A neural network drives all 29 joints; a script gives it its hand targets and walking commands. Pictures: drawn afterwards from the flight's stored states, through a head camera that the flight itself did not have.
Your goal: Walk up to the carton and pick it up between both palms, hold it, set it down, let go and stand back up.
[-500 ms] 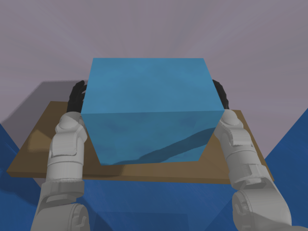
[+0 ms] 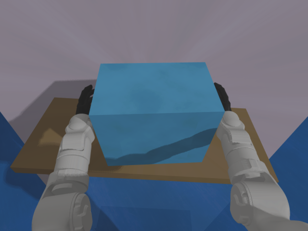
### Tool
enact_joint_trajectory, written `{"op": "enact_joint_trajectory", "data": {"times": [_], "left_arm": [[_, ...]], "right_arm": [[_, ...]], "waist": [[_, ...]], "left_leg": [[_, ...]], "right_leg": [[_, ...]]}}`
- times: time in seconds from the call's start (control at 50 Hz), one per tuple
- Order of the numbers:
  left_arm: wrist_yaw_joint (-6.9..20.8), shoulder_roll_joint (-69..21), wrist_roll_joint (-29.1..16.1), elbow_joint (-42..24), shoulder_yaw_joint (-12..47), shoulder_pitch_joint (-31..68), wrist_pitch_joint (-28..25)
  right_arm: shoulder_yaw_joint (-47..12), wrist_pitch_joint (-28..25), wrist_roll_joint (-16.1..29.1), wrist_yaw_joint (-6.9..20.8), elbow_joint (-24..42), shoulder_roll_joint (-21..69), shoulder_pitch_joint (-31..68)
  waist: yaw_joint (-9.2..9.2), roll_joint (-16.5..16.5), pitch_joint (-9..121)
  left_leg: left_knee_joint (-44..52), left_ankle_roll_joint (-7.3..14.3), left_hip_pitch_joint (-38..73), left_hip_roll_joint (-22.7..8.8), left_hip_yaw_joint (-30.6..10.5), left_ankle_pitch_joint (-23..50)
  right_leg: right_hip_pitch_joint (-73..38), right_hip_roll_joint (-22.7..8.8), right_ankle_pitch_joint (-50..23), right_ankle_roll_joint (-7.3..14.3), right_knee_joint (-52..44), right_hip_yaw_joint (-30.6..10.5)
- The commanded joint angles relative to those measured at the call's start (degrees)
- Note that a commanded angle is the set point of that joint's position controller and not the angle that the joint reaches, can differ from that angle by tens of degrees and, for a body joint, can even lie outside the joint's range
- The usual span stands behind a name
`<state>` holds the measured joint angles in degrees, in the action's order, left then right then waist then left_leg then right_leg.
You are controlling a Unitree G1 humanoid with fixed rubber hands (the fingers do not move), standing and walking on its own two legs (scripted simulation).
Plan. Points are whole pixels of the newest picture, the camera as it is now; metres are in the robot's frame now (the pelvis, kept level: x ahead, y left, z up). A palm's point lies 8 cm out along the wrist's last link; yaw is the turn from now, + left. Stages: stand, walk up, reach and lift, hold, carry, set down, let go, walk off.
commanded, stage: set down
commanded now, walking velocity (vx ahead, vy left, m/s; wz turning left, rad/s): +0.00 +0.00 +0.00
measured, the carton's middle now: (154, 116) +0.40 +0.01 +0.10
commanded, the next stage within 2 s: none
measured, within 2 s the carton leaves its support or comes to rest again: rests again in 0.92 s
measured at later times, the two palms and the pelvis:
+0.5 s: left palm (90, 120) +0.39 +0.19 +0.07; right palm (216, 117) +0.41 -0.18 +0.08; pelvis +0.01 +0.00 +0.00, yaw -1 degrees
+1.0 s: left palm (91, 126) +0.39 +0.19 +0.05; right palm (215, 122) +0.41 -0.18 +0.06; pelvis +0.01 +0.00 +0.00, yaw +0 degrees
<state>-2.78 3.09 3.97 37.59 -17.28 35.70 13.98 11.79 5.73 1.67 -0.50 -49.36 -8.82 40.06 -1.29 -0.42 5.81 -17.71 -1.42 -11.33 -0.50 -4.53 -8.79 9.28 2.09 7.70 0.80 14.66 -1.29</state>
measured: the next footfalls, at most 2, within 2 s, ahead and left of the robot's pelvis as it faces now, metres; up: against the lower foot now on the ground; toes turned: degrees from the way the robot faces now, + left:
none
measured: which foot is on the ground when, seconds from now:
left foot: down 0.00-1.00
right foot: down 0.00-1.00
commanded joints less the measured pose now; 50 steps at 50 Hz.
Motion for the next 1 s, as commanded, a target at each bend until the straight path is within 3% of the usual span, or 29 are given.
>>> {"op": "enact_joint_trajectory", "data": {"times": [0.0, 0.02, 0.04, 0.08, 0.18, 0.22, 0.26, 0.38, 0.44, 0.48, 0.5, 0.54, 0.7, 0.74, 0.76, 0.8, 0.98], "left_arm": [[7.5, -32.4, -3.8, -12.5, 24.4, 51.2, -5.1], [7.3, -33.0, -4.0, -13.2, 25.6, 52.4, -5.7], [7.2, -33.2, -4.3, -12.6, 25.4, 52.7, -6.1], [7.3, -32.7, -3.5, -9.7, 23.6, 51.6, -6.6], [7.2, -31.8, -2.4, -6.3, 21.2, 50.9, -8.4], [7.1, -31.7, -2.6, -7.1, 21.8, 50.2, -9.2], [6.9, -32.3, -3.1, -7.3, 22.7, 51.5, -10.3], [7.3, -30.9, -2.1, -3.8, 20.6, 49.6, -12.2], [6.6, -32.0, -3.1, -4.4, 22.1, 49.7, -13.8], [6.2, -31.8, -3.3, -5.4, 22.6, 50.7, -14.4], [6.0, -31.5, -3.2, -4.5, 22.2, 49.3, -14.6], [5.5, -32.3, -3.8, -6.6, 23.8, 50.4, -15.4], [5.0, -32.7, -4.4, -3.8, 24.3, 50.0, -16.7], [5.1, -32.3, -4.4, -3.2, 24.1, 50.5, -17.2], [5.1, -32.4, -2.5, -2.3, 23.4, 49.9, -18.0], [5.6, -32.0, -1.8, -0.2, 22.2, 50.1, -18.8], [5.5, -30.5, -1.4, 2.6, 21.1, 50.1, -22.5]], "right_arm": [[-16.8, -7.1, 1.2, 8.3, 18.4, 32.9, 50.7], [-15.8, -7.3, 0.6, 8.5, 17.1, 32.8, 49.8], [-15.7, -7.6, 0.3, 8.5, 16.6, 33.0, 49.8], [-15.5, -8.1, 0.1, 8.8, 16.4, 32.9, 50.1], [-14.4, -9.3, -1.7, 9.5, 15.4, 32.7, 50.8], [-15.1, -10.1, -1.7, 9.3, 16.1, 33.1, 50.0], [-14.7, -10.9, -2.2, 9.3, 16.1, 32.7, 50.6], [-14.7, -12.1, -4.0, 9.3, 14.9, 33.7, 48.8], [-16.1, -13.5, -3.2, 9.4, 16.3, 33.7, 49.1], [-16.1, -13.5, -3.2, 9.5, 15.7, 33.8, 48.6], [-17.5, -13.8, -3.0, 9.6, 16.3, 34.1, 48.2], [-17.6, -14.4, -2.6, 9.7, 16.2, 34.4, 48.1], [-15.5, -15.2, -3.0, 10.1, 11.8, 31.6, 47.0], [-14.6, -15.3, -3.4, 10.2, 10.7, 31.4, 46.5], [-14.5, -14.8, -5.0, 9.7, 6.2, 34.4, 40.7], [-13.7, -15.3, -5.4, 9.8, 7.0, 33.9, 42.6], [-12.9, -17.9, -6.3, 10.9, 6.9, 32.7, 43.4]], "waist": [[-0.10, 1.4, 33.4], [1.01, 2.6, 34.1], [1.01, 1.5, 34.4], [-0.21, 0.7, 33.0], [-1.29, -0.9, 33.9], [-1.05, -0.4, 36.4], [-0.66, -0.4, 38.3], [-1.60, -2.2, 39.3], [-2.19, -0.9, 42.8], [-1.58, -0.9, 43.4], [-2.72, -1.8, 43.9], [-2.17, -0.3, 45.7], [-1.19, 0.0, 43.6], [-0.75, -0.4, 44.0], [-0.67, -1.3, 40.9], [-0.86, -1.7, 39.7], [-1.63, -0.9, 41.0]], "left_leg": [[-0.5, -2.5, 10.2, 2.2, 5.9, 19.7], [-0.9, -3.3, 11.7, 1.8, 5.6, 21.4], [-1.2, -3.2, 12.4, 1.7, 5.6, 22.0], [-0.6, -2.7, 10.6, 1.7, 5.8, 20.2], [0.0, -1.5, 7.9, 1.8, 6.5, 18.2], [-0.7, -1.9, 7.9, 1.9, 6.6, 21.6], [-1.4, -2.5, 8.2, 1.6, 6.4, 23.7], [-1.1, -1.6, 4.8, 1.6, 7.1, 22.8], [-2.7, -2.5, 5.9, 1.3, 6.6, 28.0], [-2.7, -2.5, 5.7, 1.0, 6.4, 28.1], [-3.2, -2.2, 5.2, 1.2, 6.6, 28.8], [-3.7, -2.9, 5.3, 1.0, 6.2, 30.9], [-5.7, -3.9, 9.6, 0.1, 5.6, 34.3], [-5.2, -3.7, 8.8, 0.1, 5.6, 32.8], [-4.0, -2.8, 6.4, 1.1, 5.5, 25.1], [-2.4, -2.7, 2.6, 1.1, 6.1, 21.5], [-2.6, -2.8, 1.0, 0.9, 6.7, 21.4]], "right_leg": [[-13.5, -0.1, -21.5, -3.2, 2.2, 3.8], [-11.9, 0.1, -21.9, -3.2, 2.6, 4.2], [-11.9, 0.2, -22.1, -3.3, 2.2, 4.2], [-12.4, 0.0, -21.1, -3.1, 1.9, 4.0], [-13.2, -0.4, -22.3, -3.4, 2.7, 4.1], [-15.3, -0.5, -27.6, -3.7, 3.7, 3.8], [-14.8, -0.3, -28.4, -3.7, 4.0, 4.0], [-17.4, -1.0, -32.3, -4.4, 5.3, 3.6], [-17.0, -0.7, -35.1, -3.7, 5.9, 3.6], [-16.2, -0.6, -35.6, -3.9, 6.2, 3.7], [-16.8, -0.6, -36.8, -4.0, 6.4, 3.5], [-16.3, -0.6, -38.6, -4.0, 7.3, 3.5], [-9.8, 0.3, -33.5, -2.9, 5.6, 4.2], [-9.4, 0.2, -32.8, -3.0, 5.6, 4.3], [-13.1, -0.4, -29.0, -2.9, 4.7, 4.5], [-14.0, -0.6, -30.0, -3.2, 5.7, 4.2], [-14.2, -0.6, -29.4, -3.1, 6.7, 4.7]]}}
